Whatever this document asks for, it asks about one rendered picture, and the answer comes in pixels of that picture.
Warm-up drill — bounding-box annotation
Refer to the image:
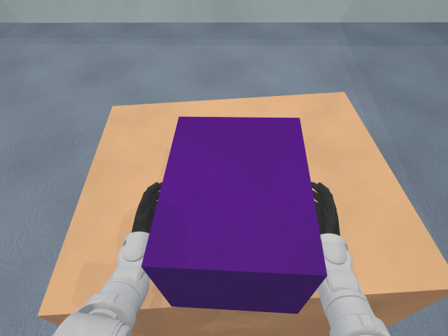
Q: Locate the left robot upper arm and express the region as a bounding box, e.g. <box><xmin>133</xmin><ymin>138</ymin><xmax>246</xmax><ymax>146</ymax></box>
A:
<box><xmin>56</xmin><ymin>312</ymin><xmax>131</xmax><ymax>336</ymax></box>

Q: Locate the robot right forearm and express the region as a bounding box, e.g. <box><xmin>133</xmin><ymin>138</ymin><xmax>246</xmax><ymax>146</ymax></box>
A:
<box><xmin>317</xmin><ymin>233</ymin><xmax>390</xmax><ymax>336</ymax></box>

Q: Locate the pedestal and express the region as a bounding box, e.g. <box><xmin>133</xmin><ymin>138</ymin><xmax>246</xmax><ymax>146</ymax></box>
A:
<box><xmin>38</xmin><ymin>92</ymin><xmax>448</xmax><ymax>336</ymax></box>

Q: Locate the right robot hand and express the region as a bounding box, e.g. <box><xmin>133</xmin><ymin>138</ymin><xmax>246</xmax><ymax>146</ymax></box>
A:
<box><xmin>311</xmin><ymin>182</ymin><xmax>340</xmax><ymax>236</ymax></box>

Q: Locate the carton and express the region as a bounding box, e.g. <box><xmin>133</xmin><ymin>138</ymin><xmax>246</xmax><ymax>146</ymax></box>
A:
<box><xmin>141</xmin><ymin>117</ymin><xmax>327</xmax><ymax>314</ymax></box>

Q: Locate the robot left forearm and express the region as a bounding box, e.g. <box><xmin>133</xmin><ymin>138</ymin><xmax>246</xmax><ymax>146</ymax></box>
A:
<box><xmin>52</xmin><ymin>232</ymin><xmax>150</xmax><ymax>336</ymax></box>

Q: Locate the left robot hand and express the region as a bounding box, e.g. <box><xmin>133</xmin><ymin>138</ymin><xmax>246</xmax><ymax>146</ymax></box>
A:
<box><xmin>132</xmin><ymin>182</ymin><xmax>162</xmax><ymax>234</ymax></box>

